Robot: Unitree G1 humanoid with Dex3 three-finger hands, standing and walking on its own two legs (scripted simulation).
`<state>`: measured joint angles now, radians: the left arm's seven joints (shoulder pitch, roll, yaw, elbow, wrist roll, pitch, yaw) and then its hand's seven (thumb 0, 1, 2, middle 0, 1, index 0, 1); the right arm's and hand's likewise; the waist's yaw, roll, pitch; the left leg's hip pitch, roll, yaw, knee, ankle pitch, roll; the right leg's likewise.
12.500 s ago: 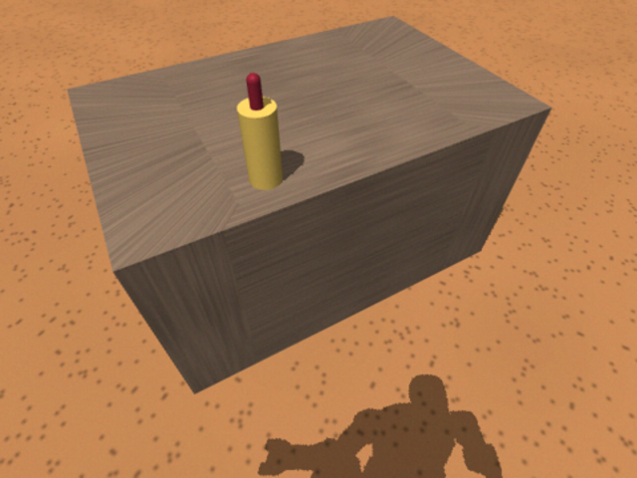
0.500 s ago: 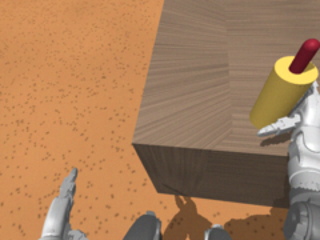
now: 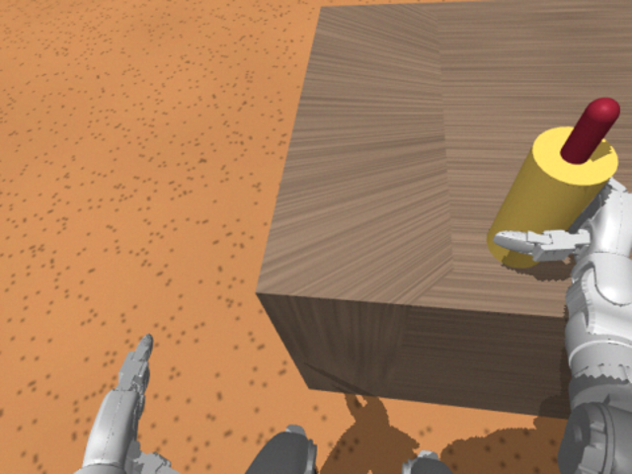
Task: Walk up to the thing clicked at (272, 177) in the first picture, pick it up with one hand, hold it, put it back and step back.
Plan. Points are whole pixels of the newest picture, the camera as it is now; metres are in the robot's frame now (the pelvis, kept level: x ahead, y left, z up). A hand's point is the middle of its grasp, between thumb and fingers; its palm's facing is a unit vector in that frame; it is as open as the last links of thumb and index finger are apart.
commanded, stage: close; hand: right
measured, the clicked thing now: (551, 189) +0.46 -0.20 +0.08
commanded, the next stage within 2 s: settle in 0.10 s
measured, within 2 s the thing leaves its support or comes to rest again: leaves its support in 0.60 s
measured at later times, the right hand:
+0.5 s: hand (544, 216) +0.45 -0.20 +0.05, palm faces +0.14 +0.99 +0.01, open 10.7 cm
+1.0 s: hand (552, 195) +0.44 -0.19 +0.09, palm faces +0.13 +0.99 +0.01, open 10.8 cm
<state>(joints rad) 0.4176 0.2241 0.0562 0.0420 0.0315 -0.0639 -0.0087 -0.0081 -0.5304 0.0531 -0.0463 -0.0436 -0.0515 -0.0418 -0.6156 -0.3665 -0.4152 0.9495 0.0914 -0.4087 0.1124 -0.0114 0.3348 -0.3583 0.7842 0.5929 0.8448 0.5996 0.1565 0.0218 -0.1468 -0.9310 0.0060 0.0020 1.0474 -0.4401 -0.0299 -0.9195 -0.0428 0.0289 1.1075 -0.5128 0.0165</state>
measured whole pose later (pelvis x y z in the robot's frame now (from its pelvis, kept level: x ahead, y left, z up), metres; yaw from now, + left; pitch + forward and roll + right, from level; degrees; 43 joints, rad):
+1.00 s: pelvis +0.00 +0.01 +0.03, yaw +0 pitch +14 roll +1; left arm 0.38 0.24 0.05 0.20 0.01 -0.08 0.03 -0.01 -0.52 0.05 -0.05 -0.05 -0.06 -0.04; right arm -0.60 -0.35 -0.37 0.91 0.11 -0.30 0.14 0.00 0.49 -1.05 0.65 1.01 0.69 1.03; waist 0.12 0.01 -0.11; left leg -0.76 0.01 0.00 0.92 -0.40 -0.02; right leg -0.74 -0.04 0.02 0.95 -0.46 0.02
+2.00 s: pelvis +0.01 +0.00 +0.06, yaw +0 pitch +3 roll +0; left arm 0.34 0.22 0.06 0.38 -0.03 -0.10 0.08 -0.01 -0.52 0.04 -0.04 -0.04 -0.05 -0.04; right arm -0.34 -0.24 -0.23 0.36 0.18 0.02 0.03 0.00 0.51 -1.08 0.65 1.01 0.70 1.04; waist 0.03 -0.03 -0.06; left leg -0.40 0.02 -0.01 0.66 -0.31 -0.03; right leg -0.36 -0.03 0.00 0.67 -0.35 0.02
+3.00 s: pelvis +0.00 +0.01 +0.07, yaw -1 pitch -2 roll +0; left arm 0.24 0.23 0.09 0.62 -0.02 -0.19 0.10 -0.01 -0.53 0.05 -0.05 -0.05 -0.05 -0.05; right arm -0.23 -0.23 -0.22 -0.02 0.21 0.32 0.03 0.00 0.51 -1.08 0.65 1.02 0.69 1.05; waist 0.01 -0.05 -0.04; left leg -0.26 0.03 0.01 0.55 -0.25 -0.02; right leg -0.23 -0.02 0.02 0.55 -0.29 0.03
